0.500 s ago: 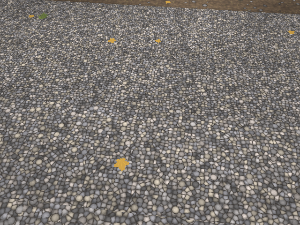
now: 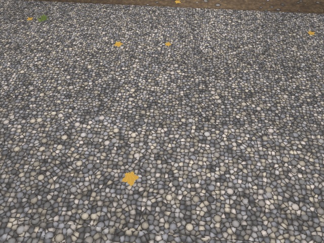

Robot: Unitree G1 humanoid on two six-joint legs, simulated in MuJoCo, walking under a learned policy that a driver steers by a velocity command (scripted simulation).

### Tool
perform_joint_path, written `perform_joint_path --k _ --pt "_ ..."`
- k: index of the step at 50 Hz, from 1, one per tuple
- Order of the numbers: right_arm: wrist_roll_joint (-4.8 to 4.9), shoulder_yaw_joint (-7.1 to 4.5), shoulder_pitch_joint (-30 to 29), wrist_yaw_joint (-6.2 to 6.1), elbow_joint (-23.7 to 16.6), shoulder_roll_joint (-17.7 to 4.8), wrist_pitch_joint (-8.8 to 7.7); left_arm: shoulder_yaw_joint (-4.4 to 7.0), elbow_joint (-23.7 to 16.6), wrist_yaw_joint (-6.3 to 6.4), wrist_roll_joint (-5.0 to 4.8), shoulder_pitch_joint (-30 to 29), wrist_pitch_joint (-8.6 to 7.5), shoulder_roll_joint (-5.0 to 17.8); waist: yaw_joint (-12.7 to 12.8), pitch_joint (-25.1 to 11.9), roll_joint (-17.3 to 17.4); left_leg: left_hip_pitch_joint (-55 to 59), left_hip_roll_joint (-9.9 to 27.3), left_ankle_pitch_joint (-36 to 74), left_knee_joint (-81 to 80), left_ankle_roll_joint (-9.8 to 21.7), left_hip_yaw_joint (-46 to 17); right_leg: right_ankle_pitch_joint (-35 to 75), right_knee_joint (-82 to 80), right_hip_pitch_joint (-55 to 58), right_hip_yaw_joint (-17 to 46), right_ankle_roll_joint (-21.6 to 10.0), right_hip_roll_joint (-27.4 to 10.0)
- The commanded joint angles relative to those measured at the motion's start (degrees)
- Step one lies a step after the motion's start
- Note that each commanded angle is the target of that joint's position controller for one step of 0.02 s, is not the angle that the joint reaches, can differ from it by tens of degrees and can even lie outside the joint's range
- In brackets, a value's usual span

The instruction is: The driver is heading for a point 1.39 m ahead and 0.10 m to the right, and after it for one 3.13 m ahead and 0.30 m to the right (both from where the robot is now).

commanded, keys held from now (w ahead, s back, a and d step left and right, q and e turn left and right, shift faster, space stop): no key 0.26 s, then w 0.74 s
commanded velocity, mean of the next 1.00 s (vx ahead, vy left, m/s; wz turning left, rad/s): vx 0.26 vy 0.00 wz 0.00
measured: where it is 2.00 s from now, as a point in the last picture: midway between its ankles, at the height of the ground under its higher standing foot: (146, 181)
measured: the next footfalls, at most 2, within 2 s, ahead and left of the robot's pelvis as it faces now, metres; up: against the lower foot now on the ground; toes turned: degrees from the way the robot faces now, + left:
left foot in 0.58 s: +0.12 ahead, +0.16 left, +0.00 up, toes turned +3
right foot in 1.00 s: +0.41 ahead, -0.03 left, +0.00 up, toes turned -1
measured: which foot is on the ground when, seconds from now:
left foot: down 0.00-0.32, up 0.34-0.56, down 0.58-1.00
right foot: down 0.00-0.58, up 0.60-0.98, down 1.00-1.00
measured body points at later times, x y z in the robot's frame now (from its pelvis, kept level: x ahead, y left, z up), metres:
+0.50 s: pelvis +0.04 +0.03 +0.01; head +0.06 +0.04 +0.46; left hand +0.02 +0.31 -0.13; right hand +0.14 -0.25 -0.12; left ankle +0.04 +0.16 -0.71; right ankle +0.00 -0.08 -0.73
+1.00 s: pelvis +0.27 +0.07 -0.01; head +0.28 +0.07 +0.44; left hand +0.46 +0.29 -0.12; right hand +0.16 -0.13 -0.16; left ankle +0.08 +0.16 -0.73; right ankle +0.37 -0.03 -0.72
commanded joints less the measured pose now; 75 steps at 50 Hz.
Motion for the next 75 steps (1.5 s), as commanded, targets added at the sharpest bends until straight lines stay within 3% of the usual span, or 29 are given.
perform_joint_path --k 1,14,16,19,23,28,29,31,33,37,40,45,46,48,49,50,51,52,53,54,55,58,60,63,64,66,70,74,75 --pt "0.04 -1.26 -1.45 -0.16 -1.55 -7.88 -0.50 1.67 -2.24 0.25 -0.07 -1.09 -0.69 8.56 0.02 -4.57 -0.30 -4.83 0.60 8.10 -3.77 2.11 0.24 14.28 -4.99 6.69 6.62 -1.77 -5.41" --pt "-0.31 -1.11 -0.50 -0.32 1.99 -10.01 -0.08 1.74 1.20 0.59 0.18 1.30 -0.32 11.00 0.51 -4.15 -0.50 -5.71 0.24 2.61 -3.43 2.68 0.96 6.82 -6.44 7.66 7.30 -2.60 -5.35" --pt "-2.03 -2.03 0.03 -1.47 1.86 -11.16 -0.11 3.32 3.49 2.25 2.06 9.06 -0.27 13.98 3.66 -0.16 -4.30 -12.80 -0.72 -11.90 1.77 4.68 1.02 -21.00 -13.63 8.82 16.46 -8.84 -10.78" --pt "-3.04 -0.42 -5.19 -2.68 -0.81 -4.67 -2.02 0.69 4.61 5.25 1.89 15.77 -0.65 6.44 6.53 3.70 -7.43 -22.88 0.77 -10.10 12.39 7.09 -1.81 -25.29 -22.33 14.29 32.51 -15.15 -22.87" --pt "-4.27 -0.69 -3.49 -1.90 -2.53 -4.42 -2.64 -0.81 3.08 6.86 1.76 10.58 -1.03 6.61 3.12 3.59 -4.45 -15.85 -0.03 -12.33 13.97 8.60 -0.99 -17.86 -24.48 10.72 21.06 -9.88 -17.96" --pt "-2.88 -0.19 9.04 0.10 0.94 -3.45 -4.40 -0.51 3.53 3.27 3.91 6.93 0.62 9.81 -3.71 3.03 -3.44 14.39 -5.13 4.95 -2.33 7.23 3.05 -14.98 -13.72 -8.66 11.30 -10.60 -12.50" --pt "-3.69 -0.73 14.02 -0.47 1.55 -5.39 -5.22 -0.95 4.89 2.65 4.74 9.23 0.23 7.60 -5.17 0.63 -0.04 18.30 -2.61 4.88 -3.75 8.28 -0.71 -11.54 -3.32 -9.80 9.80 -9.54 -9.90" --pt "-5.33 -1.38 32.34 -1.75 4.00 -11.11 -5.50 -2.47 1.69 0.72 5.10 5.62 -2.13 -0.06 -10.94 0.01 13.90 29.62 18.61 -1.78 -20.56 25.10 -42.93 -17.06 29.36 -34.34 11.08 -3.40 2.09" --pt "-3.82 -0.12 20.01 -1.05 1.26 -4.85 -5.34 -1.91 2.84 2.31 4.20 4.03 -2.79 3.14 -5.52 6.57 3.31 24.30 15.97 -12.22 -22.67 20.38 -30.86 -6.82 38.14 -39.77 12.34 -4.96 -3.64" --pt "-4.76 3.17 17.18 -1.88 0.31 2.95 -4.39 -2.90 2.70 2.90 4.82 5.58 -0.85 -0.56 0.41 6.39 1.55 11.56 9.50 11.54 -25.81 16.56 -13.31 7.61 29.46 -28.12 9.37 -4.90 -8.02" --pt "-4.86 3.39 20.79 -1.09 1.62 1.44 -4.76 -4.40 -0.38 1.78 3.70 -1.88 0.08 -2.81 -0.60 4.98 2.09 5.59 5.80 22.45 -24.96 16.56 -5.34 18.58 17.54 -23.86 4.02 -1.47 -7.18" --pt "-5.87 2.99 25.38 2.48 2.73 -0.44 -4.01 -3.75 -3.89 1.84 3.85 -7.60 0.57 0.71 -0.75 4.35 3.99 0.58 7.12 29.68 -22.15 16.80 -4.45 19.22 12.00 -16.99 3.24 1.26 -4.54" --pt "-8.04 3.07 25.79 2.13 2.41 -0.06 -3.86 -3.49 -2.56 1.47 4.66 -2.18 0.09 0.61 1.49 2.72 4.72 0.01 7.93 34.29 -18.03 15.66 -4.31 21.35 22.63 -12.45 3.69 1.12 -4.26" --pt "-7.37 2.31 19.92 1.29 -0.84 -1.83 -4.27 -1.96 -1.66 2.11 4.35 3.64 -0.72 3.89 5.67 0.99 4.03 -2.86 6.48 44.55 -10.96 13.38 -1.11 13.69 23.70 -4.35 1.09 0.57 -1.91" --pt "-4.65 1.52 20.86 0.84 -0.94 -3.99 -4.41 -1.24 -2.84 2.43 3.68 1.26 -0.86 4.83 5.32 0.87 2.96 -4.91 4.87 48.83 -7.10 13.87 -0.18 7.92 15.60 1.75 -4.59 0.58 1.57" --pt "-3.50 0.52 22.93 1.49 1.11 -7.22 -3.71 -1.25 -3.04 2.69 1.86 0.98 -0.72 4.15 5.98 1.97 3.75 -2.36 5.78 51.97 0.79 14.17 -1.41 4.42 3.49 4.72 -3.24 -0.51 1.04" --pt "-5.22 0.26 28.49 2.35 2.48 -5.96 -3.51 -1.00 -1.01 3.37 0.83 9.29 -1.56 5.55 5.32 -4.20 1.73 -7.66 3.62 50.50 14.01 12.55 -1.79 14.92 7.86 18.91 0.17 -4.80 -0.50" --pt "-7.40 2.16 38.41 3.31 4.24 1.66 -3.76 -0.72 1.81 4.12 1.60 21.50 -1.36 6.60 5.57 -18.32 -8.22 -20.32 -0.65 24.85 34.94 7.68 -2.16 32.89 11.09 40.04 16.36 -18.31 -11.33" --pt "-4.78 2.95 34.08 4.12 1.18 5.34 -4.53 -1.47 5.14 3.51 3.11 34.69 -1.38 5.78 11.56 -24.15 -13.49 -35.18 -10.91 -20.02 62.77 4.47 -2.88 28.09 -2.04 46.39 42.70 -29.55 -24.14" --pt "-2.00 1.43 17.24 3.66 -5.58 1.18 -5.09 -0.37 7.27 3.87 5.35 34.20 -2.66 6.26 14.24 -7.24 -5.04 -46.61 -6.54 -14.90 65.30 6.78 -10.12 15.15 -8.12 33.42 42.67 -22.40 -23.33" --pt "-2.15 1.09 9.95 1.83 -8.50 0.13 -5.03 -0.73 5.52 3.91 4.40 23.11 -3.36 5.09 10.22 1.15 -0.17 -45.05 -1.47 -8.04 60.49 7.01 -9.85 11.85 -9.51 18.58 36.27 -19.20 -22.76" --pt "-6.02 2.88 14.75 -0.44 -7.63 5.99 -2.11 -4.80 2.82 4.27 3.76 9.11 -3.05 -6.67 0.05 4.02 -0.17 -27.48 4.99 0.95 43.42 8.63 -10.47 2.15 -15.92 -9.50 21.81 -14.84 -16.74" --pt "-5.62 2.54 14.65 -0.28 -8.77 3.64 -1.04 -4.40 3.48 4.73 2.70 10.15 -4.00 -5.03 0.05 2.32 -1.01 -26.13 4.40 2.94 33.27 6.95 -6.26 1.31 -17.47 -12.61 15.56 -13.54 -12.61" --pt "-6.04 3.39 16.13 1.73 -9.42 4.38 -1.18 -2.99 5.18 3.22 5.91 14.20 -4.37 0.72 -0.05 -0.27 -2.46 -8.98 0.60 19.49 32.55 5.13 0.83 5.97 -10.78 -24.63 6.56 -10.52 -7.28" --pt "-5.84 3.99 12.72 2.12 -10.94 5.03 -1.46 -3.76 7.15 4.03 6.79 16.93 -4.73 -2.20 1.50 0.54 -1.26 -25.98 6.30 32.95 26.41 4.41 -10.66 3.98 -5.56 -11.33 11.56 -10.70 -10.60" --pt "-6.95 2.87 1.82 1.39 -13.95 0.75 -1.87 -5.06 8.15 6.74 4.48 27.93 -4.56 -4.76 8.83 -1.12 -0.85 -46.26 5.26 40.54 13.38 3.47 -7.68 1.23 3.62 10.37 16.19 -12.12 -12.01" --pt "-5.65 3.65 -2.11 1.15 -15.19 1.14 -0.68 -6.39 6.10 3.92 5.26 28.42 -2.36 -3.61 7.29 3.53 -4.04 -15.81 3.00 47.10 6.37 4.97 0.32 -14.83 5.16 -20.37 13.28 -9.80 -9.62" --pt "-5.26 3.49 -5.72 1.07 -15.15 -1.90 0.04 -5.10 6.35 4.36 2.10 29.49 -2.20 1.69 8.63 7.60 -0.06 -19.72 5.91 40.15 -10.25 4.69 -3.40 -12.86 13.14 -1.60 18.69 -6.75 -12.99" --pt "-4.55 3.02 -2.70 0.68 -12.92 -2.66 -0.29 -5.02 8.09 4.49 2.77 31.85 -1.19 1.99 8.35 6.71 -0.07 -15.67 6.22 44.69 -13.39 4.53 -2.96 -10.73 18.15 1.31 17.93 -5.65 -12.08"
Velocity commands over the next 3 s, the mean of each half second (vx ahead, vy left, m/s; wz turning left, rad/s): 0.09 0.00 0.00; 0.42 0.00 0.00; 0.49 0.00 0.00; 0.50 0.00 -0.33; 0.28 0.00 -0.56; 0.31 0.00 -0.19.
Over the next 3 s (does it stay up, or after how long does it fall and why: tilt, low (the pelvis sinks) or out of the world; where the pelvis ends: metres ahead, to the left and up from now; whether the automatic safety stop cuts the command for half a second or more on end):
stays up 1.18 -0.03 -0.17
